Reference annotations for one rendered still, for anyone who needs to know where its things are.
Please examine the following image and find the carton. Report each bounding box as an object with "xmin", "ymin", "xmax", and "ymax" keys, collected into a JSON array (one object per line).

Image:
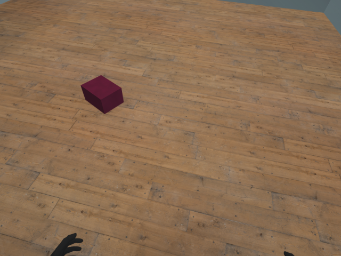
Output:
[{"xmin": 81, "ymin": 75, "xmax": 124, "ymax": 114}]

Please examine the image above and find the left robot hand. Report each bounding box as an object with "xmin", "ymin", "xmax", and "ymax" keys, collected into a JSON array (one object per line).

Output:
[{"xmin": 50, "ymin": 233, "xmax": 83, "ymax": 256}]

